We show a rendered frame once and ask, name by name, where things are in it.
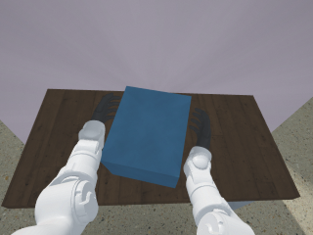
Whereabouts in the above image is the robot right upper arm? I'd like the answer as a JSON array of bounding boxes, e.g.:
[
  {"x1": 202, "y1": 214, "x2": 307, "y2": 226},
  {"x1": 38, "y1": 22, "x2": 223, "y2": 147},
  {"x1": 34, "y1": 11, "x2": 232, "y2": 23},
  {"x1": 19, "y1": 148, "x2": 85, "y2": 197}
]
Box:
[{"x1": 197, "y1": 211, "x2": 255, "y2": 235}]

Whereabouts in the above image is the carton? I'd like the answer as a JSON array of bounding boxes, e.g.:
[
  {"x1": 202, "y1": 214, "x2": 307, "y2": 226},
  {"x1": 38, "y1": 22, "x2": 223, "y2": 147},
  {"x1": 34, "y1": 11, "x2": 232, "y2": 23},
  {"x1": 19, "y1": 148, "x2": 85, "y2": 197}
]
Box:
[{"x1": 100, "y1": 86, "x2": 192, "y2": 188}]

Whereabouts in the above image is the robot left upper arm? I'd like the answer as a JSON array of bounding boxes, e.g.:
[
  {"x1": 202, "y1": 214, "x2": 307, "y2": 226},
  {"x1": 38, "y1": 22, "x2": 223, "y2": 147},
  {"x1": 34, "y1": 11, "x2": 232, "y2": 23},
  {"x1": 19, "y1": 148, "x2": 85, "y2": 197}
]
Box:
[{"x1": 11, "y1": 179, "x2": 99, "y2": 235}]

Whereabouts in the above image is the right robot hand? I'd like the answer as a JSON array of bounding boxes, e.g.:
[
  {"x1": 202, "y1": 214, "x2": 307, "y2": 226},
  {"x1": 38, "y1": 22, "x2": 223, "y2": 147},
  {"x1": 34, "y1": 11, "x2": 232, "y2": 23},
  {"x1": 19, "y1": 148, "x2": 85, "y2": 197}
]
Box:
[{"x1": 189, "y1": 108, "x2": 211, "y2": 150}]

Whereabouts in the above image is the robot left forearm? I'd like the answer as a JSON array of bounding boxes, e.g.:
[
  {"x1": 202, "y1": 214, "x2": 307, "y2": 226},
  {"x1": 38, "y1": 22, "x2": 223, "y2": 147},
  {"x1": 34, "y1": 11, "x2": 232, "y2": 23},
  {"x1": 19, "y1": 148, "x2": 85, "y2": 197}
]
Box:
[{"x1": 34, "y1": 120, "x2": 106, "y2": 223}]

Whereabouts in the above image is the robot right forearm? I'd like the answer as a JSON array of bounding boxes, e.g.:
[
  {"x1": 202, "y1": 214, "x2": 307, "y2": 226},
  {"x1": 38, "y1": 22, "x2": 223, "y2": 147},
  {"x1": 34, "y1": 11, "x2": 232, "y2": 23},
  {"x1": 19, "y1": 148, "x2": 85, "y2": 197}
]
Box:
[{"x1": 183, "y1": 146, "x2": 243, "y2": 227}]

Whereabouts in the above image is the left robot hand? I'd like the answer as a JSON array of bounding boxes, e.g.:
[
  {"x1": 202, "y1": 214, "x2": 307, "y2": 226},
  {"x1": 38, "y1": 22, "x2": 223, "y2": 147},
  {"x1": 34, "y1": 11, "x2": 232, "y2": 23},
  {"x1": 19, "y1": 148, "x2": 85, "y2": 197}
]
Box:
[{"x1": 90, "y1": 93, "x2": 121, "y2": 124}]

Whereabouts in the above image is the table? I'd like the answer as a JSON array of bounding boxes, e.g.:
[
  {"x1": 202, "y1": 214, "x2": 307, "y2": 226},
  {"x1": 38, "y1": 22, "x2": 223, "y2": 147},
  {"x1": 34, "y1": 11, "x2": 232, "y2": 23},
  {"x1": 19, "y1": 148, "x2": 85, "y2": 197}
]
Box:
[{"x1": 1, "y1": 88, "x2": 300, "y2": 211}]

